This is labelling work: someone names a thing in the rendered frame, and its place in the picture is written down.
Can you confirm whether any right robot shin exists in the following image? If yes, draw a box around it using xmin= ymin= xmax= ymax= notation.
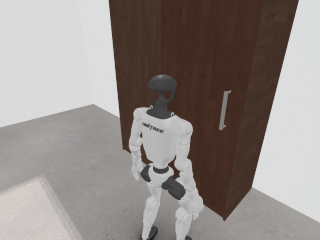
xmin=175 ymin=212 xmax=192 ymax=240

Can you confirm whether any handle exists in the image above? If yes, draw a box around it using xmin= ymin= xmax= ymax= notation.
xmin=219 ymin=90 xmax=231 ymax=130

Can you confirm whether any robot right hand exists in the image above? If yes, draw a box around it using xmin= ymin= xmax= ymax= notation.
xmin=187 ymin=196 xmax=204 ymax=220

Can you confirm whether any robot torso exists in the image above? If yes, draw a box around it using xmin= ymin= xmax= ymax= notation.
xmin=141 ymin=105 xmax=179 ymax=190

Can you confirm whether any robot left hand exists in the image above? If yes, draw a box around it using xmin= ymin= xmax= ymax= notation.
xmin=131 ymin=162 xmax=143 ymax=182

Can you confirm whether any right robot upper arm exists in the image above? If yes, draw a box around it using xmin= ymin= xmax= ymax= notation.
xmin=173 ymin=117 xmax=193 ymax=172

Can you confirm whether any right robot forearm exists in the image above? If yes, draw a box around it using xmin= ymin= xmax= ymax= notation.
xmin=179 ymin=160 xmax=199 ymax=201

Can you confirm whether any left robot forearm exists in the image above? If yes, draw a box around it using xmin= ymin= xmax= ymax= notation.
xmin=129 ymin=143 xmax=142 ymax=166

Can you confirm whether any wardrobe door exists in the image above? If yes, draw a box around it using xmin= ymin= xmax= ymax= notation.
xmin=161 ymin=0 xmax=264 ymax=215
xmin=113 ymin=0 xmax=161 ymax=163

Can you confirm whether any left robot upper arm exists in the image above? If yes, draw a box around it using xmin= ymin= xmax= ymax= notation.
xmin=129 ymin=107 xmax=149 ymax=147

